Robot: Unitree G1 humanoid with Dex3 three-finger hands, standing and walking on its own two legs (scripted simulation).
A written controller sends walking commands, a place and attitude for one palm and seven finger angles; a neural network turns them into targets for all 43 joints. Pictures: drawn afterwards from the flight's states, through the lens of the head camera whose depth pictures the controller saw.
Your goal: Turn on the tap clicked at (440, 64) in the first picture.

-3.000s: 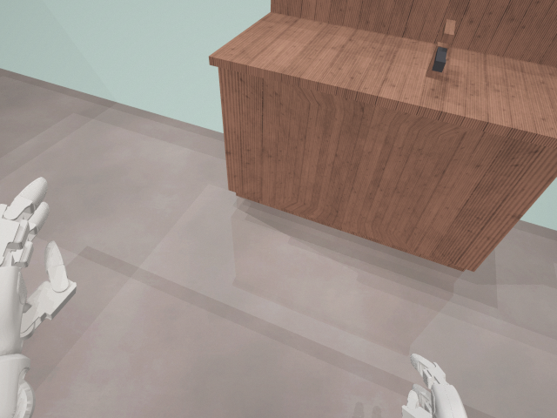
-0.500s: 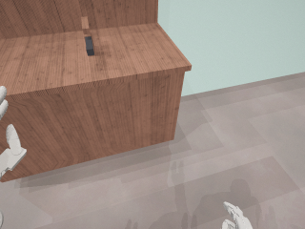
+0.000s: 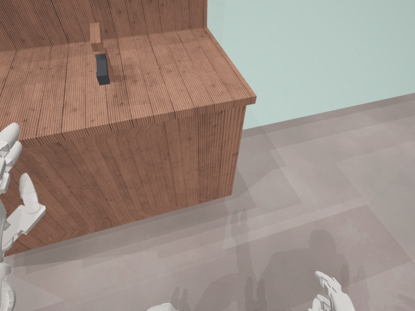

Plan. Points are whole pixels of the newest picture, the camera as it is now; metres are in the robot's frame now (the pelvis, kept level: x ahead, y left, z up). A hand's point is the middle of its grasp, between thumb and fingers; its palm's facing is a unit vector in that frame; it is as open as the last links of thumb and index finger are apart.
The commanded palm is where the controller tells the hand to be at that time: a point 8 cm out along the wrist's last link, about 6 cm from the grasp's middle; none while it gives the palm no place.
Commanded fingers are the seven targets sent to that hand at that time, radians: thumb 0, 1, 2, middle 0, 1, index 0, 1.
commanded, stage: take the last steps up to it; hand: left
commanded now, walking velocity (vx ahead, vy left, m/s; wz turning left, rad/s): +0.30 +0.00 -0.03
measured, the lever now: (103, 77) +0.66 +0.34 +0.08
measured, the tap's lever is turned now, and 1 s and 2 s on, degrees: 0 0 0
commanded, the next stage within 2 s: come to a stop and stand still in 1.02 s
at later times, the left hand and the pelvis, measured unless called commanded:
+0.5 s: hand (101, 154) +0.32 +0.20 +0.16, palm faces +0.43 -0.80 -0.42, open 7.4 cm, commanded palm +0.26 +0.24 +0.18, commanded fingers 0.00 0.90 0.90 -0.20 -0.30 -0.20 -0.30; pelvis +0.10 -0.04 -0.01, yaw +0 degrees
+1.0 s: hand (119, 105) +0.42 +0.20 +0.18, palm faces +0.42 -0.84 -0.35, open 7.4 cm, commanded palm +0.36 +0.23 +0.18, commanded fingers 0.00 0.90 0.90 -0.20 -0.30 -0.20 -0.30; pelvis +0.20 -0.05 +0.00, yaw +0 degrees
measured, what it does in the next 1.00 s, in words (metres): walks ahead: left foot, then right foot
